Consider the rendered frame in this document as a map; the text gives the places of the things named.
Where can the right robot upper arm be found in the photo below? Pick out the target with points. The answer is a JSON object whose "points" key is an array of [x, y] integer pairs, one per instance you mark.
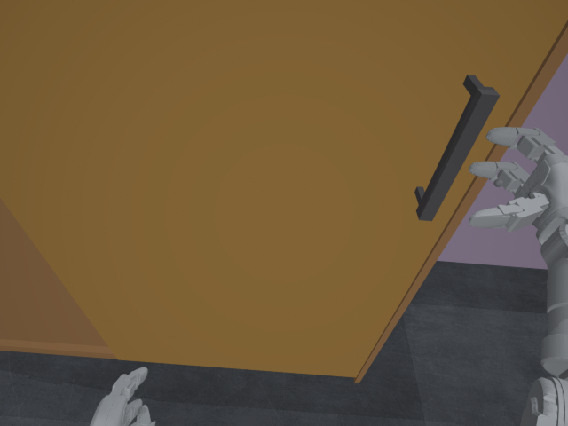
{"points": [[547, 403]]}

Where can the wardrobe door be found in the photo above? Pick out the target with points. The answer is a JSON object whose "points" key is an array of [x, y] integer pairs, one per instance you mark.
{"points": [[34, 304], [230, 183]]}

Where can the robot right forearm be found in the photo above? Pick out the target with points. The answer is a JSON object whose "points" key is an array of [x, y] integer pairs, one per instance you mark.
{"points": [[553, 238]]}

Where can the handle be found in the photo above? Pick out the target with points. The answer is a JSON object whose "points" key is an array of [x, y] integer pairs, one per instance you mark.
{"points": [[472, 121]]}

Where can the right robot hand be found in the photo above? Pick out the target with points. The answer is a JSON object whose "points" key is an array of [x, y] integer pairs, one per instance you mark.
{"points": [[549, 180]]}

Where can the left robot hand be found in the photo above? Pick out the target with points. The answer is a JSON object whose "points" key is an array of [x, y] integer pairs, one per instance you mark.
{"points": [[114, 410]]}

